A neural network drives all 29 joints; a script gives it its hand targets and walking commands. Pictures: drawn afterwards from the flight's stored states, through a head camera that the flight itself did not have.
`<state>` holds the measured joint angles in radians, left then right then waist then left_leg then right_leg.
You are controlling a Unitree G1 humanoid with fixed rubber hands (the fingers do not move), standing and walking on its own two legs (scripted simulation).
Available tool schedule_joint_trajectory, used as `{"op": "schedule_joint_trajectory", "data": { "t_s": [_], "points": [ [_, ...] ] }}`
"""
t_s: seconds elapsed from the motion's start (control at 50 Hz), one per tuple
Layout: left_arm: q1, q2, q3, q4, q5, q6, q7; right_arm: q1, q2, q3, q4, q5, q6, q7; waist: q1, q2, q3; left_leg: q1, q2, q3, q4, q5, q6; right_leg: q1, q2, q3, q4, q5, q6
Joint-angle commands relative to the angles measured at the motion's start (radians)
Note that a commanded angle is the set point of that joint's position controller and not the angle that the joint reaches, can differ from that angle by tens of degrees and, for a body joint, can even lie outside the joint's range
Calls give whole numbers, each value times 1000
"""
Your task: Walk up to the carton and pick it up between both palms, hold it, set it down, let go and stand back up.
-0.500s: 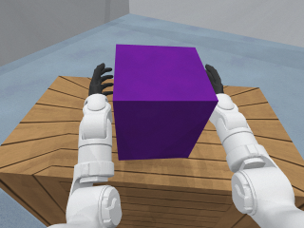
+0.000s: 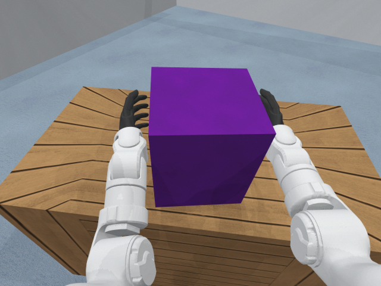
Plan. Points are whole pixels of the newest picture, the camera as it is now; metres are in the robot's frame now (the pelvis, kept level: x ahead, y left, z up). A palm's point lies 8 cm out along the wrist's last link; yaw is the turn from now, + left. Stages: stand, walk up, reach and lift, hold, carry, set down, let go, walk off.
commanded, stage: set down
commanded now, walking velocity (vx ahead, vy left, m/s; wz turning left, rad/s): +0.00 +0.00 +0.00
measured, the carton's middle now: (199, 140) +0.41 +0.03 +0.10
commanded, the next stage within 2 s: none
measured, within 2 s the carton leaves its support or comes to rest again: rests again in 1.22 s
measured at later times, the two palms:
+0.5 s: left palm (136, 140) +0.38 +0.17 +0.13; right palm (269, 131) +0.43 -0.13 +0.12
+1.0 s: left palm (141, 148) +0.39 +0.16 +0.10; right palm (269, 137) +0.44 -0.14 +0.10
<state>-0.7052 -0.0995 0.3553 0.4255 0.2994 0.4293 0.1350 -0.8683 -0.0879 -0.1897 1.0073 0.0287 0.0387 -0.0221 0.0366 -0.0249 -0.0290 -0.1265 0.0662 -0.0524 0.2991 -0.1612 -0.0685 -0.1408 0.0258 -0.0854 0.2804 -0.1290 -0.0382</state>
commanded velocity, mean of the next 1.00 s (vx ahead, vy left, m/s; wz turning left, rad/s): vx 0.00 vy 0.00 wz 0.00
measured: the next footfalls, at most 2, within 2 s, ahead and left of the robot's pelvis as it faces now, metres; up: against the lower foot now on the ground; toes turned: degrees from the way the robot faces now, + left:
none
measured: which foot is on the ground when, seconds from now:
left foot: down 0.00-1.00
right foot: down 0.00-1.00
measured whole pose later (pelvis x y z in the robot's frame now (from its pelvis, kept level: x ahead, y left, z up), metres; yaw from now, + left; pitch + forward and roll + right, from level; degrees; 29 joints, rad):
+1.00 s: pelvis +0.00 +0.00 +0.00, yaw -2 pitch +8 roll +0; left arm -0.68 -0.15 0.40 0.59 0.25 0.22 0.20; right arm -0.91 -0.12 -0.31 1.17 -0.13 -0.08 0.05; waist 0.10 0.01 -0.09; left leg -0.29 0.08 -0.02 0.30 -0.14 -0.07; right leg -0.32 0.04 -0.05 0.29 -0.10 -0.05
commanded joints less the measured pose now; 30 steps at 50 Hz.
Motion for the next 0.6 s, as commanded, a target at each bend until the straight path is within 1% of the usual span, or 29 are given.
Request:
{"op": "schedule_joint_trajectory", "data": {
  "t_s": [0.0, 0.02, 0.04, 0.06, 0.08, 0.1, 0.12, 0.14, 0.16, 0.18, 0.2, 0.22, 0.24, 0.26, 0.28, 0.3, 0.32, 0.34, 0.36, 0.38, 0.4, 0.44, 0.46, 0.48, 0.5, 0.52, 0.54, 0.56, 0.58],
  "points": [
    [-635, -532, -418, -110, -99, -64, -112, -780, 423, 220, -294, 18, -105, 120, -9, 29, -597, 130, -90, 93, 32, 329, 17, 211, 22, -29, 9, 293, 67],
    [-655, -511, -406, -118, -100, -71, -108, -773, 425, 220, -269, 14, -100, 121, -3, 18, -584, 127, -91, 101, 33, 312, 13, 210, 20, -29, 8, 274, 68],
    [-610, -548, -415, -121, -94, -71, -102, -753, 436, 230, -291, 1, -99, 126, -1, 26, -592, 136, -94, 98, 27, 323, 12, 213, 23, -26, 14, 289, 61],
    [-626, -515, -399, -134, -82, -75, -103, -745, 435, 221, -267, -5, -94, 127, -4, 7, -606, 122, -88, 90, 30, 342, 11, 228, 28, -30, 20, 326, 68],
    [-618, -532, -410, -109, -94, -70, -99, -778, 424, 230, -287, -1, -98, 126, -10, 18, -616, 111, -91, 89, 35, 349, 11, 242, 20, -20, 29, 346, 69],
    [-592, -515, -383, -116, -85, -66, -101, -770, 415, 233, -275, 4, -96, 122, 20, 1, -589, 80, -87, 97, 24, 341, 19, 250, 13, -10, 33, 355, 79],
    [-613, -523, -404, -123, -109, -66, -100, -762, 421, 233, -272, 6, -96, 121, -8, -8, -600, 97, -90, 94, 25, 337, 17, 243, 20, -19, 26, 352, 73],
    [-611, -548, -437, -180, -131, -82, -91, -761, 436, 254, -304, 12, -102, 126, 12, 0, -637, 103, -88, 91, 35, 366, 8, 253, 23, -16, 41, 391, 73],
    [-655, -539, -434, -155, -123, -90, -80, -766, 425, 224, -268, 7, -100, 129, -13, 13, -644, 115, -90, 83, 33, 388, 3, 208, 27, -20, 38, 379, 75],
    [-620, -544, -430, -151, -112, -93, -73, -769, 414, 230, -287, -2, -102, 133, 8, 22, -643, 132, -86, 95, 48, 383, -3, 196, 29, -16, 40, 356, 72],
    [-630, -560, -436, -171, -116, -90, -70, -759, 440, 245, -291, 5, -105, 133, 13, 30, -671, 143, -85, 93, 55, 407, -3, 209, 29, -19, 46, 396, 67],
    [-608, -535, -407, -154, -98, -89, -71, -747, 430, 247, -288, 9, -100, 136, 43, 16, -665, 113, -87, 97, 51, 400, -5, 230, 31, -19, 47, 405, 73],
    [-576, -541, -396, -138, -83, -82, -65, -771, 395, 240, -277, -3, -98, 144, 46, 23, -658, 121, -83, 103, 44, 391, -4, 206, 26, -21, 46, 382, 72],
    [-588, -544, -398, -154, -103, -83, -64, -747, 409, 223, -236, -5, -92, 149, 29, 23, -635, 107, -79, 98, 43, 375, -1, 198, 23, -20, 32, 358, 64],
    [-618, -521, -384, -136, -103, -86, -69, -762, 428, 233, -251, 5, -96, 144, 40, -5, -631, 82, -82, 100, 39, 356, 11, 212, 23, -18, 39, 377, 73],
    [-601, -525, -390, -115, -98, -85, -69, -757, 422, 224, -238, -1, -95, 144, 26, 1, -627, 71, -84, 101, 31, 345, 14, 216, 14, -5, 34, 386, 72],
    [-618, -525, -382, -95, -99, -85, -68, -770, 387, 195, -207, -29, -92, 147, 15, 8, -609, 59, -84, 95, 17, 306, 18, 197, 13, -14, 31, 329, 78],
    [-606, -532, -372, -100, -95, -93, -67, -736, 421, 182, -180, -35, -96, 152, 20, -1, -605, 72, -83, 96, 22, 302, 17, 188, 20, -22, 27, 326, 75],
    [-585, -552, -399, -128, -97, -103, -65, -700, 446, 196, -208, -30, -109, 158, 35, 19, -631, 88, -85, 98, 34, 331, 12, 200, 26, -23, 33, 351, 68],
    [-640, -519, -368, -90, -91, -106, -64, -749, 424, 170, -180, -41, -108, 159, 35, 8, -622, 74, -83, 99, 23, 311, 20, 171, 16, -12, 27, 334, 72],
    [-650, -539, -384, -112, -105, -122, -56, -761, 417, 164, -195, -51, -117, 168, 28, 8, -653, 90, -77, 96, 31, 315, 10, 163, 24, -22, 26, 303, 68],
    [-607, -551, -384, -114, -98, -135, -51, -713, 429, 159, -148, -57, -123, 174, 36, 27, -649, 96, -74, 106, 37, 344, 7, 179, 21, -27, 38, 351, 66],
    [-629, -540, -374, -98, -98, -136, -50, -728, 437, 156, -160, -59, -130, 173, 39, 19, -668, 81, -76, 101, 34, 339, 17, 191, 20, -23, 35, 356, 67],
    [-630, -542, -383, -81, -100, -145, -51, -731, 414, 134, -150, -85, -136, 171, 16, 11, -667, 55, -76, 107, 39, 327, 10, 195, 16, -20, 39, 372, 71],
    [-647, -535, -367, -71, -98, -159, -51, -750, 420, 134, -154, -75, -145, 174, 36, -2, -672, 33, -79, 108, 33, 310, 14, 199, 16, -19, 39, 353, 71],
    [-667, -519, -351, -38, -88, -167, -48, -742, 405, 116, -124, -100, -146, 176, 39, -3, -660, 40, -77, 112, 19, 294, 17, 181, 18, -23, 36, 317, 75],
    [-623, -544, -338, -23, -81, -168, -43, -738, 402, 106, -105, -98, -148, 183, 58, 16, -631, 53, -71, 111, 13, 304, 11, 172, 14, -19, 30, 303, 67],
    [-667, -542, -362, -53, -95, -187, -42, -722, 416, 108, -109, -103, -157, 190, 50, 13, -661, 65, -68, 113, 24, 314, 8, 161, 17, -32, 25, 298, 68],
    [-642, -550, -367, -55, -101, -200, -36, -698, 420, 108, -79, -116, -161, 190, 29, -9, -670, 91, -67, 115, 36, 339, 1, 141, 25, -31, 22, 323, 66]
  ]
}}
